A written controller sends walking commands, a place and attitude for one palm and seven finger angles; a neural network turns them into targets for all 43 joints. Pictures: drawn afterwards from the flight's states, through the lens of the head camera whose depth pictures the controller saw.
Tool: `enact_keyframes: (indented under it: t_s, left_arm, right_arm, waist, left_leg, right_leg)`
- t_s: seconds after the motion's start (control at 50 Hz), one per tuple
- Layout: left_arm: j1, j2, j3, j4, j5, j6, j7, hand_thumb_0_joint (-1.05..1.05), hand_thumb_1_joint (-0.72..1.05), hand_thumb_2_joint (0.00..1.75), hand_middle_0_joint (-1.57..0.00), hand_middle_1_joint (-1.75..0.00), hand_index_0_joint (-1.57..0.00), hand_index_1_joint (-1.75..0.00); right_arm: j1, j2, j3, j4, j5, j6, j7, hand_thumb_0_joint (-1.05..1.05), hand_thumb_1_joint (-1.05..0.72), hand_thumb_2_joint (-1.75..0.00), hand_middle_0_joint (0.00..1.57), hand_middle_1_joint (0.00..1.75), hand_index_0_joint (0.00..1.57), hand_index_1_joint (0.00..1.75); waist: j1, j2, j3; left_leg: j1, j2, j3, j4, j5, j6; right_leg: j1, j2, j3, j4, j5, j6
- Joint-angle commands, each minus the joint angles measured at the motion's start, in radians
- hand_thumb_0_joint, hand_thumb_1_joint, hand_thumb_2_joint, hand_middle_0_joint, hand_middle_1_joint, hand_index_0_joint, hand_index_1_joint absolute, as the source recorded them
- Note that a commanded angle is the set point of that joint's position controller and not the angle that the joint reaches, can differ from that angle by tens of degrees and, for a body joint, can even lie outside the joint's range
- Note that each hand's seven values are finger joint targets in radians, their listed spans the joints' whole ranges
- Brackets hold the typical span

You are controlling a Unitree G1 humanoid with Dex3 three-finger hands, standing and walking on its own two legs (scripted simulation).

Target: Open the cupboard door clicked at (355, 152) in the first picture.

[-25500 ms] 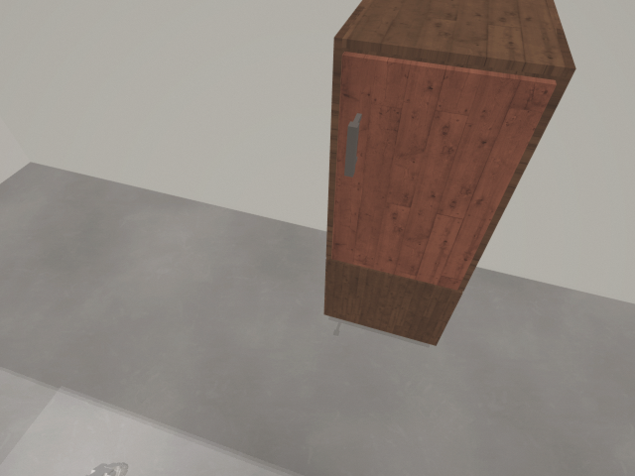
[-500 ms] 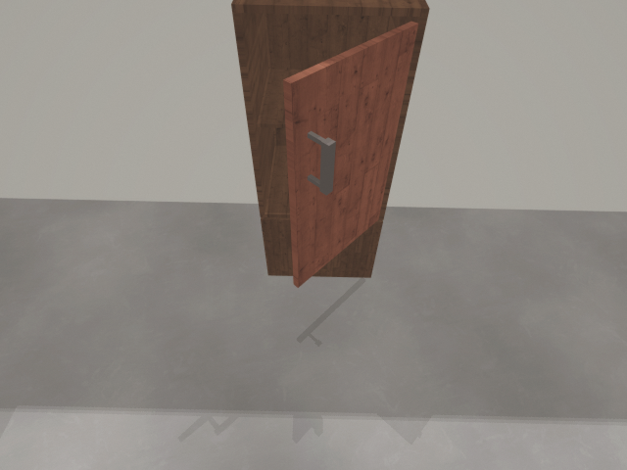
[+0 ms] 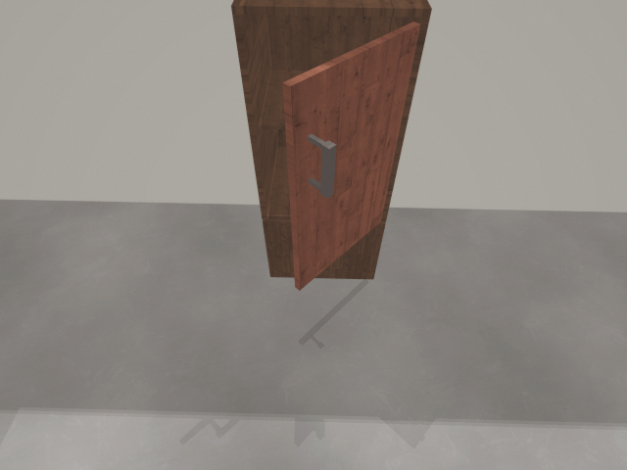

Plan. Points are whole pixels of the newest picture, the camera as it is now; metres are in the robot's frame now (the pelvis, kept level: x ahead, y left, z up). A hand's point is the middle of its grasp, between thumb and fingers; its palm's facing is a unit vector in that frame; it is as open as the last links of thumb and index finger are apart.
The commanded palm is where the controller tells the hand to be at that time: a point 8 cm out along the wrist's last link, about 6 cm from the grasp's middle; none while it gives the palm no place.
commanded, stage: walk to a spot facing it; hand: left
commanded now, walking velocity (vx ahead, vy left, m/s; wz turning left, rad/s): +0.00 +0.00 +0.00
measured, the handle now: (320, 166) +0.64 +0.02 +0.01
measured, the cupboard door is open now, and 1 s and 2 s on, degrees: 47 47 47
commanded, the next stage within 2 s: none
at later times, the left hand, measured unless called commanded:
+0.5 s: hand out of the picture +0.05 +0.18 -0.18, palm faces -0.15 -0.95 -0.28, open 7.4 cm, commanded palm none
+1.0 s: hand out of the picture +0.09 +0.16 -0.17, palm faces -0.35 -0.90 -0.24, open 7.4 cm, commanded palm none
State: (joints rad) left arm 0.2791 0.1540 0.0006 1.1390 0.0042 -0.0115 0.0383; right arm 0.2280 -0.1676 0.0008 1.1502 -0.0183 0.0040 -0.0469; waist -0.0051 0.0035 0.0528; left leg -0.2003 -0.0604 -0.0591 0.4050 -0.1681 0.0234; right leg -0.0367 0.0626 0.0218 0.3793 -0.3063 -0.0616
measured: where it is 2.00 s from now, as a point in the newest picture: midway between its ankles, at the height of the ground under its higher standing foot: outside the picture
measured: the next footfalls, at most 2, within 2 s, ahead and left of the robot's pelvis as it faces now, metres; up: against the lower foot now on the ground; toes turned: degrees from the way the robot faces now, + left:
left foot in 1.06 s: +0.08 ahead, +0.10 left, +0.00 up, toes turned -32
right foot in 1.38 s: -0.06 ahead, -0.14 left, +0.00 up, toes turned -45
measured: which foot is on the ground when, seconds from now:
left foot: down 0.00-0.48, up 0.50-1.00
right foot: down 0.00-1.00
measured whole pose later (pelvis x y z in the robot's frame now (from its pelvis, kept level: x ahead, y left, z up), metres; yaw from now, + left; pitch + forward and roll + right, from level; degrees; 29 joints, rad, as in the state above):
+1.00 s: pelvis -0.02 -0.01 +0.00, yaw -27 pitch +2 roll +1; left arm 0.27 0.20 0.08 0.94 0.03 0.04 0.01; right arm 0.06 -0.19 -0.06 0.88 0.00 0.04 -0.04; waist 0.05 -0.03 0.08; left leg -0.37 -0.02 -0.05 0.75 -0.40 -0.04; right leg -0.26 0.14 0.24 0.50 -0.25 -0.06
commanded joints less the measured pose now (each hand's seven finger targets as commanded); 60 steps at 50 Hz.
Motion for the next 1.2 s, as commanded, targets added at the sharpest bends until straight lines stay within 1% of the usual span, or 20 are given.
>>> enact_keyframes:
  t_s: [0.0, 0.2, 0.28, 0.32, 0.38, 0.42, 0.44, 0.46, 0.48, 0.5, 0.56, 0.7, 0.92, 0.98, 1.0, 1.02, 1.04, 1.06, 1.12, 1.18]
  left_arm:
    - [0.066, 0.126, 0.026, -0.019, -0.003, -0.008, 0.007, 0.00, 0.90, 0.90, -0.20, -0.30, -0.20, -0.30]
    - [0.038, 0.143, 0.074, -0.090, 0.008, 0.035, -0.006, 0.00, 0.90, 0.90, -0.20, -0.30, -0.20, -0.30]
    - [0.023, 0.133, 0.085, -0.134, 0.010, 0.043, -0.019, 0.00, 0.90, 0.90, -0.20, -0.30, -0.20, -0.30]
    - [0.013, 0.125, 0.090, -0.157, 0.012, 0.049, -0.028, 0.00, 0.90, 0.90, -0.20, -0.30, -0.20, -0.30]
    - [-0.001, 0.105, 0.096, -0.187, 0.015, 0.055, -0.043, 0.00, 0.90, 0.90, -0.20, -0.30, -0.20, -0.30]
    - [0.066, 0.098, 0.096, -0.175, 0.016, 0.052, -0.048, 0.00, 0.90, 0.90, -0.20, -0.30, -0.20, -0.30]
    - [0.107, 0.125, 0.101, -0.164, 0.020, 0.048, -0.046, 0.00, 0.90, 0.90, -0.20, -0.30, -0.20, -0.30]
    - [0.101, 0.228, 0.117, -0.176, 0.033, 0.038, -0.033, 0.00, 0.90, 0.90, -0.20, -0.30, -0.20, -0.30]
    - [0.096, 0.289, 0.126, -0.192, 0.023, 0.038, -0.025, 0.00, 0.90, 0.90, -0.20, -0.30, -0.20, -0.30]
    - [0.064, 0.259, 0.126, -0.200, 0.021, 0.037, -0.018, 0.00, 0.90, 0.90, -0.20, -0.30, -0.20, -0.30]
    - [-0.007, 0.217, 0.114, -0.224, 0.018, 0.024, -0.010, 0.00, 0.90, 0.90, -0.20, -0.30, -0.20, -0.30]
    - [0.066, 0.222, 0.124, -0.224, 0.017, 0.022, -0.006, 0.00, 0.90, 0.90, -0.20, -0.30, -0.20, -0.30]
    - [0.019, 0.249, 0.138, -0.268, 0.026, 0.032, -0.011, 0.00, 0.90, 0.90, -0.20, -0.30, -0.20, -0.30]
    - [-0.052, 0.231, 0.129, -0.285, 0.017, 0.036, -0.015, 0.00, 0.90, 0.90, -0.20, -0.30, -0.20, -0.30]
    - [-0.041, 0.183, 0.120, -0.302, 0.007, 0.038, -0.022, 0.00, 0.90, 0.90, -0.20, -0.30, -0.20, -0.30]
    - [-0.038, 0.155, 0.110, -0.325, 0.007, 0.034, -0.037, 0.00, 0.90, 0.90, -0.20, -0.30, -0.20, -0.30]
    - [-0.040, 0.185, 0.117, -0.342, 0.020, 0.031, -0.048, 0.00, 0.90, 0.90, -0.20, -0.30, -0.20, -0.30]
    - [-0.064, 0.182, 0.121, -0.315, 0.036, 0.036, -0.056, 0.00, 0.90, 0.90, -0.20, -0.30, -0.20, -0.30]
    - [-0.069, 0.162, 0.114, -0.307, 0.019, 0.047, -0.070, 0.00, 0.90, 0.90, -0.20, -0.30, -0.20, -0.30]
    - [-0.122, 0.142, 0.100, -0.323, 0.017, 0.050, -0.080, 0.00, 0.90, 0.90, -0.20, -0.30, -0.20, -0.30]
  right_arm:
    - [0.053, -0.109, -0.016, -0.029, 0.003, -0.016, -0.004, 0.00, -0.90, -0.90, 0.20, 0.30, 0.20, 0.30]
    - [0.062, -0.130, -0.058, -0.092, -0.001, 0.013, -0.020, 0.00, -0.90, -0.90, 0.20, 0.30, 0.20, 0.30]
    - [0.061, -0.169, -0.075, -0.136, -0.004, 0.011, -0.023, 0.00, -0.90, -0.90, 0.20, 0.30, 0.20, 0.30]
    - [0.060, -0.194, -0.085, -0.158, -0.009, 0.007, -0.022, 0.00, -0.90, -0.90, 0.20, 0.30, 0.20, 0.30]
    - [0.027, -0.203, -0.088, -0.192, -0.015, 0.000, -0.018, 0.00, -0.90, -0.90, 0.20, 0.30, 0.20, 0.30]
    - [-0.023, -0.212, -0.090, -0.212, -0.016, 0.005, -0.014, 0.00, -0.90, -0.90, 0.20, 0.30, 0.20, 0.30]
    - [-0.051, -0.200, -0.091, -0.228, -0.008, 0.012, -0.010, 0.00, -0.90, -0.90, 0.20, 0.30, 0.20, 0.30]
    - [-0.044, -0.135, -0.086, -0.251, 0.002, 0.017, -0.004, 0.00, -0.90, -0.90, 0.20, 0.30, 0.20, 0.30]
    - [-0.092, -0.138, -0.086, -0.278, -0.002, 0.023, 0.008, 0.00, -0.90, -0.90, 0.20, 0.30, 0.20, 0.30]
    - [-0.113, -0.147, -0.094, -0.265, -0.003, 0.032, 0.006, 0.00, -0.90, -0.90, 0.20, 0.30, 0.20, 0.30]
    - [-0.099, -0.122, -0.088, -0.262, -0.003, 0.029, 0.013, 0.00, -0.90, -0.90, 0.20, 0.30, 0.20, 0.30]
    - [-0.145, -0.120, -0.085, -0.291, 0.002, 0.033, 0.003, 0.00, -0.90, -0.90, 0.20, 0.30, 0.20, 0.30]
    - [-0.156, -0.117, -0.080, -0.348, 0.019, 0.010, 0.000, 0.00, -0.90, -0.90, 0.20, 0.30, 0.20, 0.30]
    - [-0.028, -0.136, -0.084, -0.316, 0.022, -0.002, -0.005, 0.00, -0.90, -0.90, 0.20, 0.30, 0.20, 0.30]
    - [0.010, -0.210, -0.092, -0.310, 0.010, -0.014, -0.012, 0.00, -0.90, -0.90, 0.20, 0.30, 0.20, 0.30]
    - [0.031, -0.288, -0.103, -0.325, -0.003, -0.014, -0.013, 0.00, -0.90, -0.90, 0.20, 0.30, 0.20, 0.30]
    - [0.011, -0.292, -0.100, -0.351, -0.011, -0.004, -0.017, 0.00, -0.90, -0.90, 0.20, 0.30, 0.20, 0.30]
    - [0.008, -0.254, -0.087, -0.340, -0.022, -0.012, -0.015, 0.00, -0.90, -0.90, 0.20, 0.30, 0.20, 0.30]
    - [-0.029, -0.203, -0.067, -0.349, -0.018, -0.013, -0.014, 0.00, -0.90, -0.90, 0.20, 0.30, 0.20, 0.30]
    - [0.014, -0.221, -0.077, -0.331, -0.018, -0.012, -0.011, 0.00, -0.90, -0.90, 0.20, 0.30, 0.20, 0.30]
  waist:
    - [0.000, -0.015, 0.014]
    - [-0.006, -0.010, 0.015]
    - [-0.001, 0.085, -0.010]
    - [0.005, 0.160, -0.021]
    - [0.020, 0.125, -0.062]
    - [0.059, 0.067, -0.078]
    - [0.078, -0.014, -0.046]
    - [0.062, -0.297, -0.026]
    - [0.092, -0.295, 0.002]
    - [0.069, -0.189, 0.037]
    - [0.026, -0.089, 0.013]
    - [0.055, -0.100, -0.077]
    - [0.041, -0.138, -0.105]
    - [-0.030, -0.079, -0.129]
    - [-0.036, 0.113, -0.144]
    - [-0.026, 0.318, -0.121]
    - [-0.015, 0.169, -0.075]
    - [-0.009, 0.139, -0.062]
    - [0.019, 0.188, -0.055]
    - [-0.005, 0.171, -0.065]
  left_leg:
    - [0.058, 0.128, -0.089, -0.034, 0.186, 0.027]
    - [0.012, 0.183, -0.027, 0.058, 0.080, 0.021]
    - [0.042, 0.286, -0.126, -0.007, 0.018, 0.080]
    - [0.021, 0.387, -0.218, -0.093, -0.010, 0.144]
    - [-0.017, 0.443, -0.170, -0.097, 0.060, 0.175]
    - [-0.093, 0.372, -0.033, 0.016, 0.084, 0.112]
    - [-0.166, 0.294, 0.048, 0.143, 0.009, 0.054]
    - [-0.323, 0.134, 0.180, 0.366, -0.239, -0.040]
    - [-0.366, 0.085, 0.144, 0.571, -0.428, -0.060]
    - [-0.374, 0.100, 0.049, 0.684, -0.375, -0.052]
    - [-0.409, 0.122, 0.022, 0.743, -0.257, -0.069]
    - [-0.416, 0.099, 0.016, 0.671, -0.232, -0.091]
    - [-0.239, 0.053, 0.004, 0.365, -0.267, -0.066]
    - [0.073, 0.078, -0.008, 0.042, -0.078, -0.056]
    - [0.232, 0.266, -0.193, -0.083, -0.063, 0.007]
    - [0.244, 0.514, -0.421, -0.141, 0.067, 0.128]
    - [0.081, 0.581, -0.410, -0.131, 0.041, 0.196]
    - [0.055, 0.486, -0.351, -0.117, 0.167, 0.167]
    - [0.052, 0.364, -0.066, -0.040, 0.413, 0.113]
    - [0.081, 0.349, 0.026, -0.010, 0.444, 0.099]
  right_leg:
    - [-0.094, -0.152, 0.091, -0.081, 0.234, 0.007]
    - [-0.183, -0.132, 0.175, 0.037, 0.280, -0.016]
    - [-0.281, -0.056, 0.142, 0.177, 0.147, 0.004]
    - [-0.319, -0.022, 0.080, 0.348, -0.082, 0.020]
    - [-0.291, -0.074, 0.030, 0.460, -0.236, 0.033]
    - [-0.160, -0.065, -0.017, 0.268, -0.085, 0.039]
    - [-0.109, -0.085, 0.037, 0.088, 0.062, 0.031]
    - [-0.067, -0.298, 0.373, -0.083, 0.156, -0.040]
    - [-0.139, -0.431, 0.495, -0.124, 0.239, -0.140]
    - [-0.190, -0.380, 0.483, -0.113, 0.222, -0.156]
    - [-0.116, -0.293, 0.369, -0.024, 0.435, -0.150]
    - [0.034, -0.246, 0.381, 0.019, 0.620, -0.114]
    - [-0.062, -0.216, 0.509, 0.050, 0.597, -0.139]
    - [-0.275, -0.135, 0.448, 0.127, 0.421, -0.047]
    - [-0.460, -0.018, 0.331, 0.229, 0.139, 0.007]
    - [-0.585, 0.052, 0.127, 0.461, -0.308, 0.071]
    - [-0.557, -0.016, 0.062, 0.638, -0.316, 0.096]
    - [-0.557, -0.014, 0.061, 0.740, -0.246, 0.104]
    - [-0.555, -0.064, 0.009, 0.798, -0.154, 0.119]
    - [-0.494, -0.081, -0.059, 0.611, -0.141, 0.119]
